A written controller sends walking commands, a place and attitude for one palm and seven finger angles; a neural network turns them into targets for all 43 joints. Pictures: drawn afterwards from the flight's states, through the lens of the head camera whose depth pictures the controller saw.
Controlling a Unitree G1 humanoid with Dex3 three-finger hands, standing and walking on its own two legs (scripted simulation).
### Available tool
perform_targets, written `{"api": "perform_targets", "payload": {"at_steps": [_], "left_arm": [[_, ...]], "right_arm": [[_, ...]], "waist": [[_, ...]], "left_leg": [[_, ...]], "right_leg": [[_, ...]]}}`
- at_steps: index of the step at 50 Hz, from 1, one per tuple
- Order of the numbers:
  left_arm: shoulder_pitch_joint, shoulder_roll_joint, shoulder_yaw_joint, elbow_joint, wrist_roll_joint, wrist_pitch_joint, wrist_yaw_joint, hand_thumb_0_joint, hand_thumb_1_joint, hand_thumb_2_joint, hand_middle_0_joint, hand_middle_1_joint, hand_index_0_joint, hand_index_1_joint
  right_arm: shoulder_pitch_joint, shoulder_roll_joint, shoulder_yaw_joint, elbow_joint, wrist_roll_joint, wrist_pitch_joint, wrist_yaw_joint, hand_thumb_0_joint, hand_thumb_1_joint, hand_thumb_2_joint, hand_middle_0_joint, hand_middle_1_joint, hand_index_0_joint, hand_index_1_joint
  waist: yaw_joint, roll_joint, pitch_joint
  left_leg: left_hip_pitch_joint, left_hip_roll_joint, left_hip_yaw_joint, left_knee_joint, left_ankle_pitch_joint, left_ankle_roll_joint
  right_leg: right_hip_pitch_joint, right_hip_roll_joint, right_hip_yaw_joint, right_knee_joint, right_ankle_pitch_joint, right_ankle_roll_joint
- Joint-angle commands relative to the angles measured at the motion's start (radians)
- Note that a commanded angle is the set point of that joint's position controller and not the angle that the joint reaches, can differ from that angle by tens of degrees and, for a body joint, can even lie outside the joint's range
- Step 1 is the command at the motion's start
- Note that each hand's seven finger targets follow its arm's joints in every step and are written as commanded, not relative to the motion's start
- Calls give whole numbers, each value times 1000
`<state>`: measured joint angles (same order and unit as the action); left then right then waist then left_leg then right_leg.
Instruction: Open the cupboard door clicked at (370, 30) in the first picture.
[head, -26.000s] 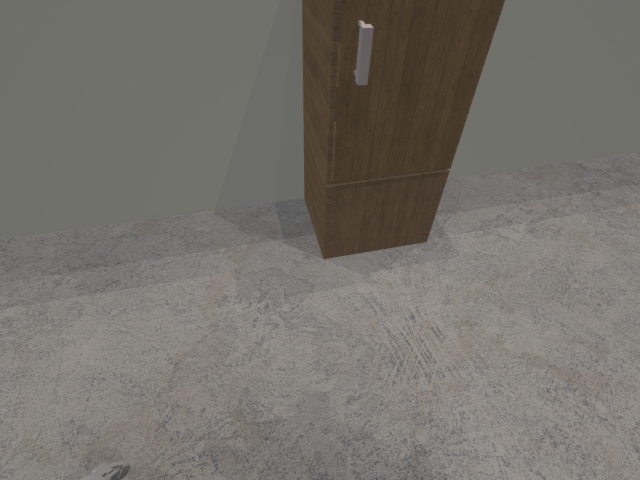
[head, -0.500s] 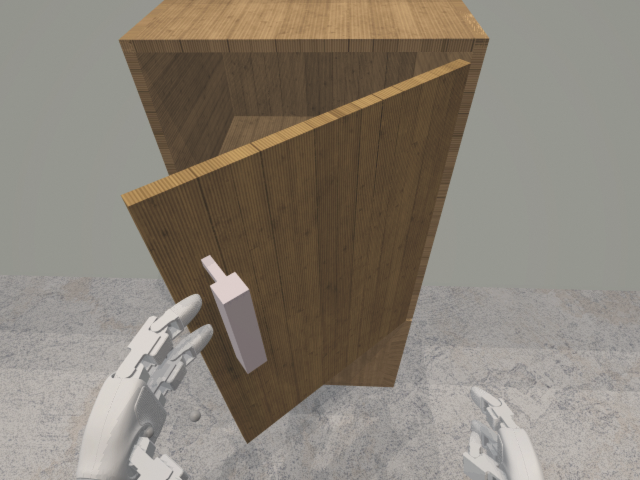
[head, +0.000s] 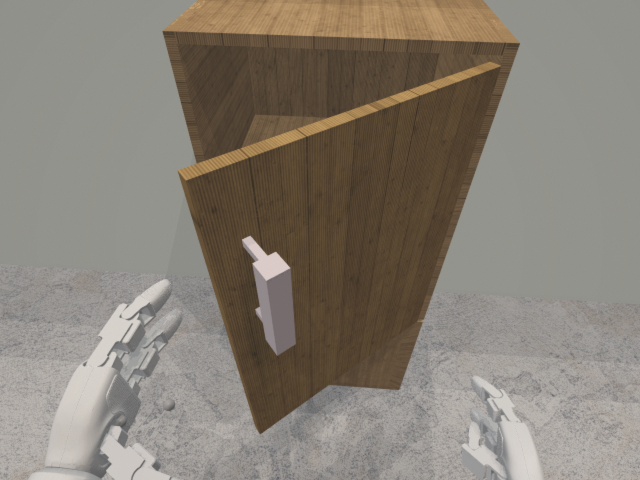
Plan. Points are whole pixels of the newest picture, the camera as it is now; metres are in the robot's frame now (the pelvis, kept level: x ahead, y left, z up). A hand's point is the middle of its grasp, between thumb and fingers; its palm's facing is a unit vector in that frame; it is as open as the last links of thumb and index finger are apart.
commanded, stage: draw the hand back to the body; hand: left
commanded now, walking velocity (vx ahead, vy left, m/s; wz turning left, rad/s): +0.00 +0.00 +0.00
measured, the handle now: (266, 295) +0.29 +0.09 +0.13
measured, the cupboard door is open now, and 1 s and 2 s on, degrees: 40 40 40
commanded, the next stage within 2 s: step back with the hand held close in 1.42 s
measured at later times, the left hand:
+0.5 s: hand (113, 357) +0.18 +0.21 +0.16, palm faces +0.25 -0.92 -0.30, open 15.3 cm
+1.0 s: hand (87, 292) +0.23 +0.24 +0.20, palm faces +0.43 -0.81 -0.40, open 9.6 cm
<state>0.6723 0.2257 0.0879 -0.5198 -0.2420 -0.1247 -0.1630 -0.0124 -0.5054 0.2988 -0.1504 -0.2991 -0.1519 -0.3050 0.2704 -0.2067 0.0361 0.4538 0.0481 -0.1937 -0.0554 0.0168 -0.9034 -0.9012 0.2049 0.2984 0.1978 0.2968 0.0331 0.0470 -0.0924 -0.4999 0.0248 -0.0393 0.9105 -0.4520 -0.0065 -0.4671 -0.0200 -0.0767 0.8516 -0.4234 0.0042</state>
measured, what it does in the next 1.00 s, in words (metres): stands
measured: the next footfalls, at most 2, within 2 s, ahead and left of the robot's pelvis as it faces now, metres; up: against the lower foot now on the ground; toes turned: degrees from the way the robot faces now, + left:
none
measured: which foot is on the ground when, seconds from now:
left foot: down 0.00-1.00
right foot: down 0.00-1.00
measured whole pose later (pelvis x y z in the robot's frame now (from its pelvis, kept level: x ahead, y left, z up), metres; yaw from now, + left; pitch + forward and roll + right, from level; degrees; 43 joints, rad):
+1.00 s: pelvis +0.03 -0.01 +0.04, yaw -2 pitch -4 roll +0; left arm 0.49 0.33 0.31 -0.43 -0.06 -0.06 0.12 0.01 0.52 0.74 -0.19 -0.30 -0.19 -0.30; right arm 0.20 -0.22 0.03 0.62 0.00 -0.13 -0.09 0.02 -0.90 -0.90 0.21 0.30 0.20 0.30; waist 0.07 0.06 0.01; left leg -0.11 0.03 0.00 0.47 -0.30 -0.02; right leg -0.11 -0.01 -0.05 0.46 -0.28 0.00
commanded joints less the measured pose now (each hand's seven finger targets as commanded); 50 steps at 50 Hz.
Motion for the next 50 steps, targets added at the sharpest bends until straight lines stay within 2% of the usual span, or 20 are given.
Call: {"api": "perform_targets", "payload": {"at_steps": [1,6,9,10,12,16,17,18,19,20,21,23,25,26,28,30,35,39,42,50], "left_arm": [[-38,61,64,-251,-28,-18,20,0,-500,300,-150,-300,-150,-300],[-98,67,42,-257,-6,48,14,0,-500,300,-150,-300,-150,-300],[-121,97,81,-279,-4,77,20,0,-500,300,-150,-300,-150,-300],[-118,126,114,-271,-1,83,26,0,-500,300,-150,-300,-150,-300],[-103,128,134,-298,-8,89,26,0,-500,300,-150,-300,-150,-300],[-133,125,155,-298,-36,99,16,0,-360,360,-155,-300,-155,-300],[-128,136,174,-268,-44,107,10,0,-325,375,-156,-300,-156,-300],[-190,278,193,-370,126,62,143,0,-290,390,-158,-300,-158,-300],[-95,197,175,-293,135,67,198,0,-255,405,-159,-300,-159,-300],[-84,184,163,-285,141,71,220,0,-220,420,-160,-300,-160,-300],[-61,150,137,-256,156,70,233,0,-185,435,-161,-300,-161,-300],[-77,166,147,-261,171,56,253,0,-115,465,-164,-300,-164,-300],[-91,192,170,-236,184,46,273,0,-45,495,-166,-300,-166,-300],[-103,186,165,-231,187,41,278,0,-10,510,-168,-300,-168,-300],[-139,203,182,-235,193,30,290,0,60,540,-170,-300,-170,-300],[-159,237,216,-242,200,19,303,0,130,570,-173,-300,-173,-300],[-160,248,253,-212,202,9,310,0,305,645,-179,-300,-179,-300],[-166,241,274,-168,195,8,305,0,445,705,-184,-300,-184,-300],[-190,251,303,-126,189,7,303,0,550,750,-187,-300,-187,-300],[-292,308,371,-123,184,-6,306,0,830,870,-198,-300,-198,-300]], "right_arm": [[-137,-105,-30,-181,9,-68,-13,0,-900,-900,200,300,200,300],[-129,-120,-23,-172,10,-83,-19,0,-900,-900,200,300,200,300],[-129,-117,-18,-169,9,-89,-22,0,-900,-900,200,300,200,300],[-133,-117,-20,-161,8,-90,-25,0,-900,-900,200,300,200,300],[-132,-113,-17,-161,9,-92,-23,0,-900,-900,200,300,200,300],[-135,-114,-12,-143,11,-98,-22,0,-900,-900,200,300,200,300],[-134,-114,-13,-137,14,-100,-25,0,-900,-900,200,300,200,300],[-138,-104,-13,-151,-7,-91,-47,0,-900,-900,200,300,200,300],[-128,-87,-11,-135,-21,-87,-56,0,-900,-900,200,300,200,300],[-130,-95,-13,-130,-21,-84,-56,0,-900,-900,200,300,200,300],[-130,-90,-10,-119,-22,-75,-53,0,-900,-900,200,300,200,300],[-138,-95,-13,-106,-25,-61,-51,0,-900,-900,200,300,200,300],[-144,-103,-20,-88,-30,-51,-53,0,-900,-900,200,300,200,300],[-148,-102,-19,-87,-32,-48,-54,0,-900,-900,200,300,200,300],[-153,-103,-21,-79,-35,-45,-57,0,-900,-900,200,300,200,300],[-158,-107,-24,-62,-40,-47,-62,0,-900,-900,200,300,200,300],[-174,-105,-28,-33,-43,-41,-57,0,-900,-900,200,300,200,300],[-186,-102,-33,-17,-43,-22,-48,0,-900,-900,200,300,200,300],[-192,-107,-40,-9,-43,-5,-46,0,-900,-900,200,300,200,300],[-203,-109,-47,11,-47,14,-44,0,-900,-900,200,300,200,300]], "waist": [[9,11,12],[-1,8,36],[9,7,24],[19,-1,11],[28,27,-20],[23,43,-16],[22,23,0],[45,41,18],[34,9,53],[35,-11,62],[27,5,78],[26,28,64],[27,18,59],[23,-3,71],[23,5,60],[29,17,38],[38,29,17],[37,9,45],[37,-35,58],[40,19,23]], "left_leg": [[12,-29,-14,-224,82,17],[31,-23,-29,-263,41,20],[46,-24,-30,-280,45,19],[53,-24,-31,-281,63,18],[77,-25,-25,-289,107,12],[106,-26,-20,-295,160,8],[104,-25,-20,-296,159,8],[97,-19,-6,-340,142,9],[104,-21,-1,-346,144,7],[104,-20,-4,-351,140,6],[126,-15,1,-358,163,7],[163,-14,13,-373,204,9],[190,-12,17,-390,220,12],[202,-12,18,-404,217,14],[234,-15,27,-418,218,19],[266,-14,29,-432,257,20],[317,-12,36,-460,375,19],[337,-10,48,-477,427,19],[347,-7,54,-490,430,23],[399,-11,68,-498,496,25]], "right_leg": [[25,42,-14,-175,47,-19],[20,40,-18,-192,16,-16],[42,40,-20,-202,19,-17],[59,41,-18,-204,31,-20],[80,42,-26,-199,71,-22],[100,46,-31,-216,129,-21],[97,48,-29,-227,130,-19],[153,34,28,-279,132,-31],[153,28,22,-299,126,-34],[159,26,23,-311,117,-35],[162,24,19,-311,134,-32],[197,20,20,-328,175,-29],[224,19,24,-353,185,-29],[224,19,23,-363,182,-26],[239,16,29,-387,180,-23],[274,12,28,-396,219,-27],[333,11,26,-407,327,-26],[344,13,27,-425,378,-19],[355,14,31,-444,392,-14],[397,10,39,-467,467,-15]]}}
